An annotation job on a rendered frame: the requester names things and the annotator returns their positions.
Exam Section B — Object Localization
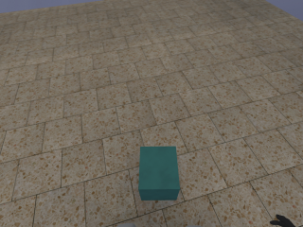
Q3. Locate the robot right hand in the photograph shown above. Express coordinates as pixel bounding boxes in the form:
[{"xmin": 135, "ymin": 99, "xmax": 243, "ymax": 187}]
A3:
[{"xmin": 270, "ymin": 214, "xmax": 295, "ymax": 227}]

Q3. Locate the carton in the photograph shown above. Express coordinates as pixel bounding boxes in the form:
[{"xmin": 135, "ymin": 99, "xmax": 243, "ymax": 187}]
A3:
[{"xmin": 138, "ymin": 146, "xmax": 180, "ymax": 201}]

